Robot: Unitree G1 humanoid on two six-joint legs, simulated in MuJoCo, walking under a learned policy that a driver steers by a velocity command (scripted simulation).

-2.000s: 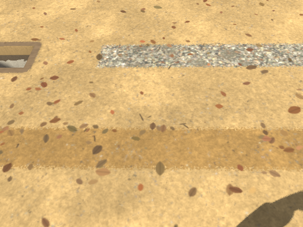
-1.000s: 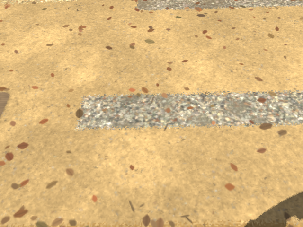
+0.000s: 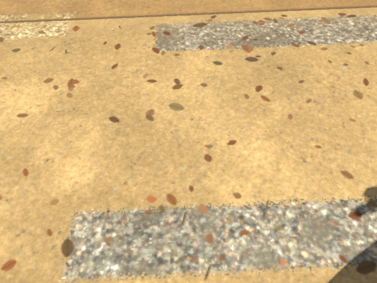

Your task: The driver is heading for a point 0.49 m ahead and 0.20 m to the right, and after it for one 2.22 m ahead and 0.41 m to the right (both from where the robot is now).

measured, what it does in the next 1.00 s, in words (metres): walks ahead, turning right: left foot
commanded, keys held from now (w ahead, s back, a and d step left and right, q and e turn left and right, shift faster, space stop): w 0.06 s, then w+e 0.94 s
